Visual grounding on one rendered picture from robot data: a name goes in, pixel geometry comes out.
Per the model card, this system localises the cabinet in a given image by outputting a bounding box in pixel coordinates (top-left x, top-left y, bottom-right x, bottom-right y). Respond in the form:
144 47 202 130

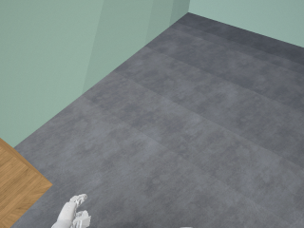
0 138 53 228

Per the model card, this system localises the left robot hand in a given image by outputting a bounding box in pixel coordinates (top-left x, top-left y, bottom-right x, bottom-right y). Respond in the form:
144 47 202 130
57 194 91 228

